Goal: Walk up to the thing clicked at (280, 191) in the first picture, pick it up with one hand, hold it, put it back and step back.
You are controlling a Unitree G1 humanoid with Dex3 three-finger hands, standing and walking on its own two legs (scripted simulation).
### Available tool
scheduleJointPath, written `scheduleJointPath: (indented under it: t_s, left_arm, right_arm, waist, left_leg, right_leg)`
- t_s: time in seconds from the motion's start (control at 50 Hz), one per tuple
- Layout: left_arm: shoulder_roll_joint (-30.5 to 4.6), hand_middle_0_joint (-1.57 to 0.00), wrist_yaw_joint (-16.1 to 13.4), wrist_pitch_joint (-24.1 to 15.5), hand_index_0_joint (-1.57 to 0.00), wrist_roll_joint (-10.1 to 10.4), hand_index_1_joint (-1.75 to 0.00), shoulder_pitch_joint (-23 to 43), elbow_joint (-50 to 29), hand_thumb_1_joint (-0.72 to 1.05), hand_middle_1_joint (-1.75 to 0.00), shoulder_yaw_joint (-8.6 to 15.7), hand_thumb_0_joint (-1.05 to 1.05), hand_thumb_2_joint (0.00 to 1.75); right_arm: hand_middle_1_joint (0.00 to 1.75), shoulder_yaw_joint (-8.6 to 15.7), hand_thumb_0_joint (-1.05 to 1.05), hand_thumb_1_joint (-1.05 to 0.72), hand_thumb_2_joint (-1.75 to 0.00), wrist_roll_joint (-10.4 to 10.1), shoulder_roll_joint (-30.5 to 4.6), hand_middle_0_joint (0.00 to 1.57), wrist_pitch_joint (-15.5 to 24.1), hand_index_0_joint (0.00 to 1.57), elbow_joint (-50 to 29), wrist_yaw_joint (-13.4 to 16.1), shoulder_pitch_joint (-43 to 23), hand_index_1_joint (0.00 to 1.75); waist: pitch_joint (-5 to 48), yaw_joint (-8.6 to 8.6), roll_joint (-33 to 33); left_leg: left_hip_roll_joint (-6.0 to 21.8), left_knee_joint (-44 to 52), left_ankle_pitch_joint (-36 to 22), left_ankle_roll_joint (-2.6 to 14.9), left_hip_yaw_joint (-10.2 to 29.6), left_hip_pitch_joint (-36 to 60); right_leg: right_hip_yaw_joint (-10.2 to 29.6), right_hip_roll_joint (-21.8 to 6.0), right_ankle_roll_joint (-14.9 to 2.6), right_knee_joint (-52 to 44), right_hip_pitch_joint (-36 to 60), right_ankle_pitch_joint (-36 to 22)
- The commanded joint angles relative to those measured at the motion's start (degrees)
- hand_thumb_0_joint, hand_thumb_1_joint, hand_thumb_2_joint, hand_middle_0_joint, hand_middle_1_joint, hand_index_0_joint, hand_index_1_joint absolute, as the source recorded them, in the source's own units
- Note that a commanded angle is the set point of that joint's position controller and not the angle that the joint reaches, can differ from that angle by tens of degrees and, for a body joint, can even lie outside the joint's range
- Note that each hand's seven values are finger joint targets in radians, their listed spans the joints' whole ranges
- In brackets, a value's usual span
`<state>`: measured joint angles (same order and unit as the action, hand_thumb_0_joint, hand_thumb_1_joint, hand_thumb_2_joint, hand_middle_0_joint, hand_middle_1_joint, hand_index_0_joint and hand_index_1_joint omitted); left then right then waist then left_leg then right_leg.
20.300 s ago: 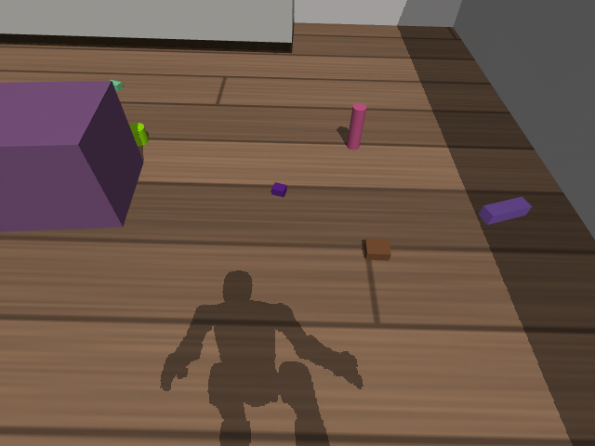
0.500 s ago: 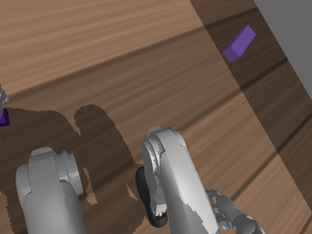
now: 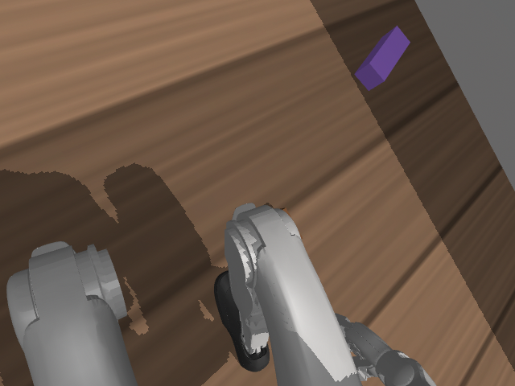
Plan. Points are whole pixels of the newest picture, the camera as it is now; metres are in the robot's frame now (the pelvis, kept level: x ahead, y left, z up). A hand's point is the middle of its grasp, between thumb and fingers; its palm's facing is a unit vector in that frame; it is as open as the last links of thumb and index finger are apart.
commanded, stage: rest palm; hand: left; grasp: from above
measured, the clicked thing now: out of the picture +0.41 +0.34 -0.27
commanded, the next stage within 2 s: close in 0.60 s
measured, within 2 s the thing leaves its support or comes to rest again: neither
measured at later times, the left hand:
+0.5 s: hand out of the picture +0.39 +0.33 -0.25, palm faces -0.44 -0.15 -0.89, open 12.2 cm
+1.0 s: hand out of the picture +0.39 +0.32 -0.25, palm faces -0.44 -0.13 -0.89, open 11.4 cm
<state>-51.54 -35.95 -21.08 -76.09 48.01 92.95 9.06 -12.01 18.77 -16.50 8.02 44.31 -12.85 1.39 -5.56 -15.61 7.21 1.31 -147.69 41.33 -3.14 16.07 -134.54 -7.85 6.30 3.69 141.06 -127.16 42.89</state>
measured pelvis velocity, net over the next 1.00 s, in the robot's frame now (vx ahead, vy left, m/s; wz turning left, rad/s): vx -0.01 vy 0.01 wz -0.03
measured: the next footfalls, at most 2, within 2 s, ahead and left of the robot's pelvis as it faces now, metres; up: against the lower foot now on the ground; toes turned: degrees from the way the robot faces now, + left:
none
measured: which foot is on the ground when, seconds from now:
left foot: down 0.00-1.00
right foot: down 0.00-1.00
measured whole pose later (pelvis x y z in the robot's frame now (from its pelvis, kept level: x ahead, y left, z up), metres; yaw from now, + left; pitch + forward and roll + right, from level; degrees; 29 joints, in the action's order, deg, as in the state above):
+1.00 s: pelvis -0.01 +0.01 +0.00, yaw -2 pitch +25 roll -13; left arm -52.3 -40.0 -19.0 -75.5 49.7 95.5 5.0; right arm -15.2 19.1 -17.9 11.7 43.5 -14.5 0.1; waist -7.4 -16.5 8.4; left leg 1.8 -148.3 40.9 -2.1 17.4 -134.3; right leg -9.0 7.0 3.8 139.8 -126.1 41.5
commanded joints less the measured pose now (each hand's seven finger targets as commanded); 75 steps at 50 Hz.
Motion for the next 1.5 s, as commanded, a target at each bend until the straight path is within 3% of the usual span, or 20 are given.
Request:
scheduleJointPath:
  t_s: [0.0,0.16,0.38,0.48,0.5,0.52,0.68,0.8,0.84,0.86,0.96,1.08,1.18,1.24,1.32,1.34,1.36,1.38,1.4,1.48]
  left_arm:
    - [-11.16,-0.37,-4.66,0.17,-0.37,-0.12,-0.65,12.81,-3.61,-0.18,-0.64,-1.02,0.00,0.68]
    - [-8.67,-0.37,-8.05,4.78,-0.37,0.38,-0.66,15.48,-1.02,-0.17,-0.66,-5.06,0.00,0.68]
    - [-12.91,-0.36,-6.36,7.71,-0.36,3.41,-0.69,15.58,-0.43,-0.19,-0.69,-1.57,0.00,0.68]
    - [-13.79,-0.36,-4.40,6.58,-0.35,4.55,-0.70,13.96,-1.68,-0.22,-0.69,-0.06,0.00,0.71]
    - [-12.31,-0.35,-3.79,6.20,-0.34,4.72,-0.70,14.49,-2.00,-0.22,-0.70,-1.62,0.00,0.71]
    - [-14.89,-0.35,-3.48,5.94,-0.34,4.83,-0.70,13.55,-0.48,-0.23,-0.69,0.35,0.00,0.71]
    - [-14.64,-0.36,-2.17,2.58,-0.34,3.96,-0.71,11.91,-0.70,-0.23,-0.68,-0.25,0.00,0.74]
    - [-13.87,-0.46,-3.48,1.36,-0.43,2.72,-0.62,13.13,-1.35,-0.11,-0.60,-1.92,0.00,0.69]
    - [-14.05,-0.46,-4.55,1.14,-0.45,2.48,-0.61,13.74,-2.07,-0.08,-0.60,-1.83,0.00,0.65]
    - [-12.67,-0.47,-4.78,1.12,-0.46,2.35,-0.60,14.78,-3.58,-0.05,-0.60,-3.66,0.00,0.63]
    - [-12.57,-0.51,-7.22,3.04,-0.52,1.21,-0.56,13.37,-1.30,0.02,-0.56,-3.55,0.00,0.58]
    - [-11.59,-0.54,-9.06,6.60,-0.56,2.74,-0.52,14.99,-1.42,0.07,-0.53,-4.29,0.00,0.51]
    - [-12.89,-0.59,-6.77,8.34,-0.61,4.59,-0.48,16.77,-0.98,0.13,-0.50,-3.52,0.00,0.46]
    - [-14.67,-0.60,-5.26,8.51,-0.62,5.18,-0.48,13.40,1.40,0.15,-0.50,-0.55,0.00,0.45]
    - [-17.30,-0.62,-2.46,7.52,-0.65,4.95,-0.46,14.04,-0.82,0.18,-0.49,0.26,0.00,0.41]
    - [-15.82,-0.64,-1.69,7.50,-0.67,4.87,-0.45,14.10,-0.06,0.21,-0.48,-0.85,0.00,0.40]
    - [-17.17,-0.65,-1.66,7.10,-0.67,5.34,-0.44,12.87,-1.21,0.21,-0.47,1.05,0.00,0.41]
    - [-16.78,-0.66,-1.75,6.69,-0.68,4.77,-0.45,12.48,-0.88,0.23,-0.47,0.83,0.00,0.42]
    - [-14.92,-0.67,-1.42,6.34,-0.69,4.63,-0.43,12.72,0.92,0.24,-0.45,-0.57,0.00,0.42]
    - [-15.91,-0.73,-0.73,4.20,-0.74,5.02,-0.38,11.94,-0.03,0.30,-0.39,0.22,0.00,0.38]
  right_arm:
    - [0.30,4.63,0.00,-0.89,-0.90,0.03,-17.49,0.20,0.69,0.20,0.10,0.44,8.24,0.30]
    - [0.30,4.37,0.00,-0.90,-0.90,-0.43,-18.16,0.20,3.22,0.20,0.61,-0.31,5.94,0.30]
    - [0.30,3.50,0.00,-0.90,-0.90,-1.15,-19.12,0.20,5.88,0.20,-1.23,-1.77,5.90,0.30]
    - [0.30,3.71,0.00,-0.90,-0.90,-1.12,-19.14,0.20,5.60,0.20,-1.13,-1.68,7.00,0.30]
    - [0.30,3.38,0.00,-0.90,-0.90,-1.27,-18.66,0.20,5.62,0.20,-1.92,-1.67,6.31,0.30]
    - [0.30,2.42,0.00,-0.90,-0.90,-0.92,-18.43,0.20,5.39,0.20,-1.15,-1.71,7.90,0.30]
    - [0.30,1.80,0.00,-0.90,-0.90,-0.81,-18.51,0.20,3.44,0.20,-1.79,-1.15,7.92,0.30]
    - [0.30,1.02,0.00,-0.89,-0.90,-0.43,-18.63,0.20,3.23,0.20,-2.11,-0.91,6.80,0.30]
    - [0.30,1.85,0.00,-0.89,-0.90,-0.34,-19.65,0.20,3.24,0.20,-1.78,-0.61,6.40,0.30]
    - [0.30,2.05,0.00,-0.89,-0.90,-0.26,-19.56,0.20,3.33,0.20,-1.58,-0.59,6.04,0.30]
    - [0.30,2.32,0.00,-0.89,-0.90,-0.42,-19.93,0.20,4.40,0.20,-1.14,-0.97,5.93,0.30]
    - [0.30,2.48,0.00,-0.89,-0.90,-1.03,-19.84,0.20,5.32,0.20,-0.43,-1.49,6.18,0.30]
    - [0.30,2.63,0.00,-0.89,-0.90,-1.79,-20.32,0.20,6.59,0.20,-1.93,-2.16,6.52,0.30]
    - [0.30,2.83,0.00,-0.89,-0.90,-1.77,-20.24,0.20,6.15,0.20,-2.45,-1.81,7.03,0.30]
    - [0.30,2.63,0.00,-0.89,-0.90,-1.69,-20.38,0.20,5.79,0.20,-2.81,-1.71,7.36,0.30]
    - [0.30,2.91,0.00,-0.89,-0.90,-1.91,-20.23,0.20,5.62,0.20,-3.42,-1.78,7.17,0.30]
    - [0.30,2.44,0.00,-0.89,-0.90,-2.00,-19.79,0.20,5.07,0.20,-2.90,-1.47,7.68,0.30]
    - [0.30,2.60,0.00,-0.89,-0.90,-2.16,-19.84,0.20,4.55,0.20,-2.90,-1.19,7.59,0.30]
    - [0.30,2.42,0.00,-0.89,-0.90,-1.94,-19.33,0.20,4.46,0.20,-3.30,-1.40,7.75,0.30]
    - [0.30,1.65,0.00,-0.89,-0.90,-1.79,-19.38,0.20,3.38,0.20,-3.54,-1.15,7.89,0.30]
  waist:
    - [35.11,-1.60,-25.03]
    - [32.95,-1.92,-24.61]
    - [35.46,-2.06,-27.03]
    - [35.75,-1.89,-28.01]
    - [35.30,-2.18,-27.86]
    - [35.30,-2.83,-25.89]
    - [34.39,-2.52,-25.63]
    - [33.11,-3.56,-25.22]
    - [33.06,-3.20,-26.48]
    - [32.66,-2.76,-27.35]
    - [32.13,-2.75,-26.58]
    - [33.08,-2.68,-24.82]
    - [33.32,-3.06,-25.09]
    - [33.28,-2.18,-26.19]
    - [34.18,-2.08,-27.06]
    - [33.07,-2.52,-26.48]
    - [35.82,-1.65,-25.57]
    - [35.94,-1.55,-26.79]
    - [32.91,-2.90,-25.39]
    - [32.75,-2.51,-24.26]
  left_leg:
    - [1.43,14.31,-11.16,3.37,-8.14,27.38]
    - [1.30,14.57,-8.65,3.36,-8.05,25.90]
    - [1.80,14.55,-11.90,3.31,-7.73,28.58]
    - [1.89,15.20,-12.94,3.07,-7.21,29.03]
    - [1.95,14.79,-13.31,3.12,-7.12,28.83]
    - [2.04,13.95,-14.02,3.42,-7.07,28.40]
    - [2.25,14.24,-13.93,3.37,-6.55,28.30]
    - [2.34,13.64,-12.84,3.32,-6.46,28.07]
    - [2.23,14.93,-11.36,3.00,-6.15,28.37]
    - [2.34,15.10,-10.43,2.97,-6.25,27.84]
    - [2.18,14.96,-9.71,2.84,-6.46,27.78]
    - [2.26,14.05,-10.93,3.31,-6.91,26.24]
    - [2.28,14.23,-10.60,3.44,-6.48,26.97]
    - [2.31,15.48,-11.04,3.14,-6.32,27.24]
    - [2.11,14.87,-11.80,3.24,-6.79,27.66]
    - [2.08,14.39,-11.44,3.41,-6.91,26.58]
    - [2.16,14.96,-13.26,3.37,-6.60,27.52]
    - [2.10,15.46,-13.62,3.15,-6.62,28.05]
    - [2.16,15.04,-12.87,3.18,-6.35,27.01]
    - [2.21,14.63,-13.35,3.54,-6.52,26.00]
  right_leg:
    - [-6.78,1.40,-4.54,-14.04,16.34,-16.53]
    - [-6.98,1.43,-4.85,-13.77,13.17,-13.98]
    - [-7.12,1.41,-4.71,-13.21,17.09,-17.66]
    - [-7.59,1.38,-4.82,-13.38,18.24,-18.20]
    - [-7.62,1.34,-4.68,-13.27,18.14,-18.81]
    - [-8.07,1.28,-4.22,-13.55,19.49,-20.02]
    - [-8.05,1.65,-4.20,-13.82,20.19,-20.06]
    - [-8.51,1.71,-4.09,-13.58,18.90,-19.20]
    - [-8.99,1.83,-4.55,-13.69,17.49,-17.04]
    - [-8.29,2.04,-4.77,-14.04,17.19,-16.04]
    - [-8.71,2.03,-4.78,-13.51,16.10,-15.31]
    - [-7.49,2.09,-4.51,-14.37,16.62,-17.01]
    - [-7.82,1.58,-4.43,-13.81,16.08,-16.64]
    - [-7.73,1.67,-4.77,-13.69,17.54,-16.51]
    - [-7.64,1.46,-4.57,-13.71,18.81,-17.44]
    - [-7.33,1.38,-4.53,-13.59,18.15,-17.24]
    - [-7.51,1.53,-4.41,-14.21,20.33,-18.80]
    - [-7.48,1.51,-4.66,-13.83,20.25,-18.99]
    - [-7.90,1.31,-4.50,-13.40,18.55,-18.56]
    - [-7.64,1.59,-4.19,-14.23,19.61,-19.31]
